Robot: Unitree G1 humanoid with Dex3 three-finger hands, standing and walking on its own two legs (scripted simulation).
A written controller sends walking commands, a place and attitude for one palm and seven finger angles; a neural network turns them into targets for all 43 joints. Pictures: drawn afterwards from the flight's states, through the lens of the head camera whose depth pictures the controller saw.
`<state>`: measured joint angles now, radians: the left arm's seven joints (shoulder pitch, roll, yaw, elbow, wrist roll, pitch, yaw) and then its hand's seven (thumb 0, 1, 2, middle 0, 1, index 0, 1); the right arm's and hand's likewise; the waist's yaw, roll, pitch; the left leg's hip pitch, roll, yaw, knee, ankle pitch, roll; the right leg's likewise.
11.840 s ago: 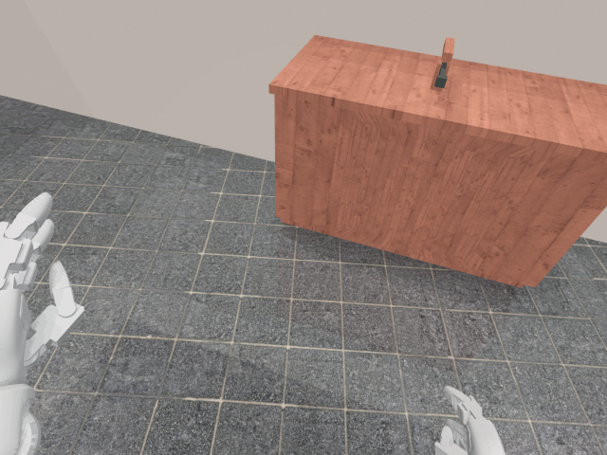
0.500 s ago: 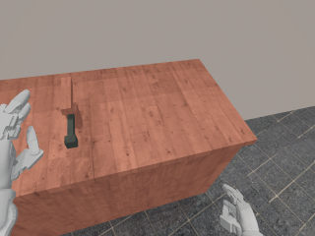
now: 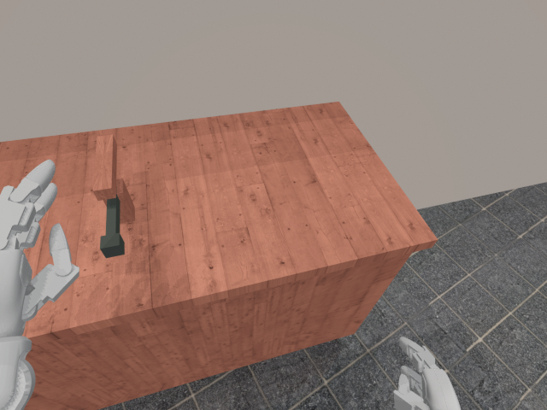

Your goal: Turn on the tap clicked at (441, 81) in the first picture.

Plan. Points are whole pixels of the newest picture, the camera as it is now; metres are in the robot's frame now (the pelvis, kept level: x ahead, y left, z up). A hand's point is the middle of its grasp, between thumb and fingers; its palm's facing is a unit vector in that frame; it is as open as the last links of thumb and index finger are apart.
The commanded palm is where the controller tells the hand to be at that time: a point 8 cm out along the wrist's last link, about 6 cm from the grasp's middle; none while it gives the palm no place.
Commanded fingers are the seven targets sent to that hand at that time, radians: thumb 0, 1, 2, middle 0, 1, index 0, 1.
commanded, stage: come to a stop and stand still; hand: left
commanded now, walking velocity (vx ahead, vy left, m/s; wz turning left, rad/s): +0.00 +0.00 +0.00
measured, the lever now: (112, 245) +0.34 +0.29 +0.01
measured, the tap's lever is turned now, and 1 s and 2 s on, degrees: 0 0 0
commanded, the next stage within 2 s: look again from close up in 1.40 s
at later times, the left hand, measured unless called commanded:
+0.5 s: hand (12, 212) +0.24 +0.29 +0.21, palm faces +0.52 -0.74 -0.42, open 7.4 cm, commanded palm +0.15 +0.28 +0.17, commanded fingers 0.00 0.90 0.90 -0.20 -0.30 -0.20 -0.30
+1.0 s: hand (20, 278) +0.19 +0.26 +0.18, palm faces +0.47 -0.80 -0.37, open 7.4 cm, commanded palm +0.14 +0.29 +0.17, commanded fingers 0.00 0.90 0.90 -0.20 -0.30 -0.20 -0.30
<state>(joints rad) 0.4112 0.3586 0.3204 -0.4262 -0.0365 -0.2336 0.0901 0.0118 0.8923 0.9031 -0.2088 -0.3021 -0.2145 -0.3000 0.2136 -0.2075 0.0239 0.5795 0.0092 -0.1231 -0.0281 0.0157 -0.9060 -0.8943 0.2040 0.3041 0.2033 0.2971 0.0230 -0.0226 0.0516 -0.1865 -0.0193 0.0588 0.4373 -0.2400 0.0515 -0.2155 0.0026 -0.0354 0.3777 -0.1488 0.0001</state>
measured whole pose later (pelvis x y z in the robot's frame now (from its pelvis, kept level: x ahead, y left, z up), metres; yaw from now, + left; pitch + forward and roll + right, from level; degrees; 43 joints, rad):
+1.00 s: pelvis +0.00 +0.00 -0.01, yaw +4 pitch +1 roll +0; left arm 0.39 0.44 0.39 -0.50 -0.09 -0.29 0.12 0.01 0.89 0.90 -0.21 -0.30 -0.22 -0.30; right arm 0.17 -0.21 0.02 0.59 0.02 -0.18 0.03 0.01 -0.91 -0.89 0.20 0.30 0.20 0.30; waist 0.05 -0.04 0.06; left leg -0.27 -0.06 0.00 0.52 -0.26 0.05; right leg -0.30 -0.02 -0.05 0.51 -0.22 0.00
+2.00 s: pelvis -0.01 +0.00 +0.00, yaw +1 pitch -1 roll -1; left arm 0.41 0.34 0.33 -0.43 -0.06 -0.17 0.11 0.01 0.89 0.90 -0.21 -0.30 -0.21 -0.30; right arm 0.18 -0.21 0.04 0.58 0.01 -0.11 -0.03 0.01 -0.91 -0.89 0.20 0.30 0.20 0.30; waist 0.03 -0.01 0.04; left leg -0.20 -0.03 0.04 0.45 -0.23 0.05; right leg -0.23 0.01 -0.01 0.40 -0.15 0.00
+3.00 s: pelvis +0.01 +0.01 +0.00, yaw +1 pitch +0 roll -1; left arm 0.38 0.37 0.34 -0.44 -0.04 -0.22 0.08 0.01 0.89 0.90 -0.21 -0.30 -0.22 -0.30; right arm 0.19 -0.19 0.04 0.55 0.01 -0.13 -0.02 0.01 -0.91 -0.89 0.20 0.30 0.20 0.30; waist 0.04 -0.05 0.06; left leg -0.19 -0.04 0.05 0.45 -0.26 0.07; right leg -0.22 0.00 0.00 0.40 -0.18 0.01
